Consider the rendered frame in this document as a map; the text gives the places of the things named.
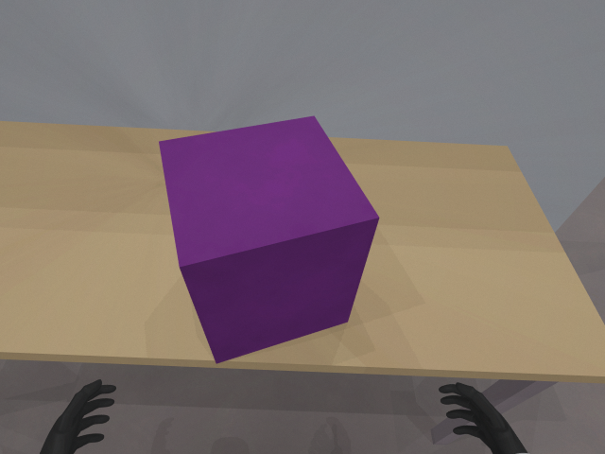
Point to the robot right hand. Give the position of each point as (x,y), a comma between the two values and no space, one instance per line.
(491,427)

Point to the robot left hand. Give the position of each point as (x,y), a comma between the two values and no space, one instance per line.
(63,436)

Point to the carton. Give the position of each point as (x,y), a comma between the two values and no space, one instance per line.
(272,232)

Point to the table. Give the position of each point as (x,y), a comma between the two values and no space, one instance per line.
(465,276)

